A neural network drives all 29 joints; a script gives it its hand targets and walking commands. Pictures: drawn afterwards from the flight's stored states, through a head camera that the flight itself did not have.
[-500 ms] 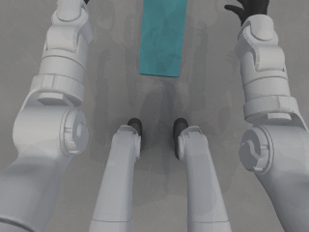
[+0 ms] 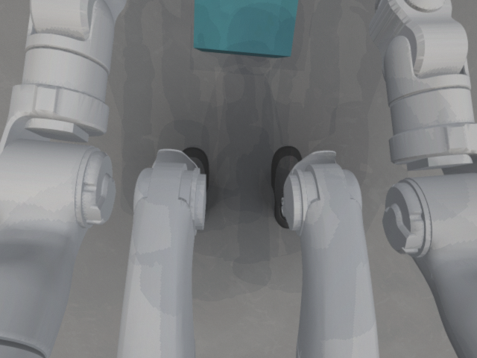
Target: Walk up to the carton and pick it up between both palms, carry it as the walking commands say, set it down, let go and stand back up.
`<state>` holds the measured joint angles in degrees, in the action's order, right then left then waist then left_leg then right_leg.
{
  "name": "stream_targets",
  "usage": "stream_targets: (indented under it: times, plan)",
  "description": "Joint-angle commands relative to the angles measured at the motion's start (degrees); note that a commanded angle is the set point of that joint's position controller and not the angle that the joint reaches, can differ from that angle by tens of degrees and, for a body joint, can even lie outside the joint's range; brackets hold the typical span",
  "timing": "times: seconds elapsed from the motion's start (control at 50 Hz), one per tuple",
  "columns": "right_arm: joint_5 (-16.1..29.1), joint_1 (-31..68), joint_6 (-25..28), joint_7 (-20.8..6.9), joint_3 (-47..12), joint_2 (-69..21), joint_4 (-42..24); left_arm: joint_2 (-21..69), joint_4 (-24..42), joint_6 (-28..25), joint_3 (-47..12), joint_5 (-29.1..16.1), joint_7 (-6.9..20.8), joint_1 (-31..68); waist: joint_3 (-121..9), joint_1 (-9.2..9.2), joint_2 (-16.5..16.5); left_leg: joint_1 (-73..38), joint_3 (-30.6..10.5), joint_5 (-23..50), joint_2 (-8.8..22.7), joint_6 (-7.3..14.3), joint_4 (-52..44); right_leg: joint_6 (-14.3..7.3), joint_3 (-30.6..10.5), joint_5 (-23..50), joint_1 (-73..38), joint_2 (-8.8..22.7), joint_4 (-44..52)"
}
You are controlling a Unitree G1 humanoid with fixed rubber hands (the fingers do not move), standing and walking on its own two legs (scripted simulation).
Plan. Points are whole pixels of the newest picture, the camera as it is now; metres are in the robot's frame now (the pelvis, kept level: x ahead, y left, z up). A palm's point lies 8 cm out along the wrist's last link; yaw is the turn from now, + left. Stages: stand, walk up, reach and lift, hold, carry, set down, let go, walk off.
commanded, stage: reach and lift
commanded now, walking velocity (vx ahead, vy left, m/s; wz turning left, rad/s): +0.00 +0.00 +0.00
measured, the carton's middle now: out of the picture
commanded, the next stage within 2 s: none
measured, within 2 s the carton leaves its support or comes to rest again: neither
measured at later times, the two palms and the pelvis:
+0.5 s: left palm out of the picture +0.54 +0.16 -0.31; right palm out of the picture +0.54 -0.15 -0.30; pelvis +0.00 +0.00 -0.10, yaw +0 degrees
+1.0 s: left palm out of the picture +0.54 +0.17 -0.33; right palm out of the picture +0.54 -0.16 -0.32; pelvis +0.01 +0.00 -0.12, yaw +0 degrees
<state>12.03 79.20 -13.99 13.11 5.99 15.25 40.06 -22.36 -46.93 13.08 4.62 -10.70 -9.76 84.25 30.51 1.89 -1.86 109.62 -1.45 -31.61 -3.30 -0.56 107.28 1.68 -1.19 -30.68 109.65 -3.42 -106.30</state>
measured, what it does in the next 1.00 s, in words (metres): lowers itself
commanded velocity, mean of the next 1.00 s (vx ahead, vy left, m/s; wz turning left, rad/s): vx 0.00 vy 0.00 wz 0.00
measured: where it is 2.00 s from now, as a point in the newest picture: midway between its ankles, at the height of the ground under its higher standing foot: (239, 201)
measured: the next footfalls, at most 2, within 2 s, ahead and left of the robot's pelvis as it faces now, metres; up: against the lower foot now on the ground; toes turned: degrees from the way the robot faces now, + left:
none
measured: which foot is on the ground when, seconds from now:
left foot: down 0.00-1.00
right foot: down 0.00-1.00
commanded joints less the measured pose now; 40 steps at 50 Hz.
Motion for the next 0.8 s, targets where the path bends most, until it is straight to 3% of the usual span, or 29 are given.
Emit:
stream_targets:
  times: [0.0,0.04,0.12,0.18,0.26,0.32,0.38,0.42,0.44,0.5,0.56,0.62,0.7,0.78]
  plan:
    - [-0.23,22.31,3.45,-1.11,2.85,9.76,-1.48,-8.05,4.41,-3.11,2.14,1.79,-0.38,25.48,-107.61,-1.47,7.19,-44.41,0.94,24.98,-0.95,0.21,-3.52,0.48,3.52,20.98,-27.81,-1.51,2.35]
    - [-1.08,23.25,5.03,-1.96,3.26,8.63,1.25,-7.59,2.0,-4.61,3.52,3.15,0.14,24.58,-102.22,-2.81,5.76,-39.38,1.55,23.06,-1.19,-0.1,-2.94,0.92,3.29,19.91,-26.08,-1.43,1.52]
    - [-2.2,24.59,7.28,-3.54,2.96,6.93,11.9,-5.93,-8.8,-6.36,3.49,2.98,1.99,24.0,-92.24,-1.8,0.33,-28.77,1.8,18.58,-1.11,0.24,0.25,1.42,3.17,17.0,-24.35,-1.25,-1.11]
    - [-2.94,25.62,8.12,-4.31,3.6,6.66,17.83,-3.98,-15.05,-6.7,1.63,2.23,3.74,24.24,-84.33,-0.09,0.04,-22.91,1.58,13.99,-0.53,0.09,1.82,1.47,3.62,12.96,-20.75,-0.8,-2.67]
    - [-2.93,29.0,10.0,-4.95,4.5,8.14,15.73,-3.24,-12.96,-8.29,0.09,1.81,4.41,27.17,-83.84,0.21,3.82,-23.88,1.17,17.09,-0.15,-0.92,4.91,0.91,3.37,15.84,-18.3,-0.46,-5.66]
    - [-2.16,29.83,10.38,-5.01,4.18,9.41,18.62,-4.62,-14.12,-8.86,-1.28,0.88,3.88,29.69,-84.6,0.58,5.67,-25.88,0.56,16.77,0.12,-1.15,6.49,0.64,3.73,15.07,-17.17,0.13,-7.89]
    - [-1.96,31.43,11.42,-4.45,3.8,10.98,13.87,-6.88,-9.01,-9.74,-1.75,-0.52,2.96,32.19,-89.68,0.95,5.36,-27.79,0.92,21.39,0.01,-1.45,9.22,0.72,3.28,19.37,-19.24,0.16,-9.99]
    - [-1.83,30.71,11.7,-4.25,3.62,11.21,15.99,-7.64,-10.52,-10.03,-2.05,-1.11,2.57,32.39,-87.91,1.55,5.01,-26.4,0.63,21.42,-0.07,-1.21,10.26,0.74,3.19,19.51,-18.08,0.43,-11.14]
    - [-1.3,31.62,11.94,-4.24,2.92,11.11,14.33,-7.85,-7.74,-10.35,-1.75,-1.69,2.39,33.0,-89.44,0.49,4.97,-25.18,0.98,22.21,-0.32,-1.21,10.74,0.37,2.57,20.8,-19.92,0.35,-11.56]
    - [-2.24,30.55,12.8,-4.2,2.09,11.49,15.47,-8.4,-10.04,-11.32,-1.83,-1.98,2.71,31.75,-81.9,0.58,2.45,-19.93,0.28,21.92,-0.37,-0.95,12.04,0.41,1.54,20.85,-16.0,0.49,-12.71]
    - [-1.25,27.94,13.34,-5.55,-0.02,8.29,19.22,-7.44,-17.21,-12.08,-1.31,-0.7,3.87,26.59,-71.69,-1.4,0.53,-12.93,0.02,21.43,-0.3,-0.39,13.61,0.99,0.04,21.56,-12.4,0.32,-14.13]
    - [-0.24,26.38,13.76,-6.68,-0.58,7.85,21.54,-7.18,-21.04,-12.59,0.43,1.53,4.75,22.99,-68.06,-2.56,1.22,-11.15,-0.52,22.42,0.04,-0.18,14.25,1.34,-0.31,22.33,-10.42,0.42,-14.8]
    - [0.55,24.38,14.66,-7.04,-0.32,8.27,20.56,-5.48,-19.03,-13.45,0.34,1.85,5.24,21.49,-71.06,-2.06,3.59,-13.05,-0.74,26.32,0.08,-0.51,15.21,1.0,-0.38,25.55,-10.51,0.18,-15.62]
    - [-0.57,21.2,14.57,-7.14,-0.06,7.78,22.16,-3.88,-17.05,-13.54,-0.35,1.04,5.51,20.99,-71.35,0.16,3.22,-13.67,-1.29,28.71,-0.07,-0.59,15.58,0.79,-0.29,27.4,-10.15,0.09,-15.84]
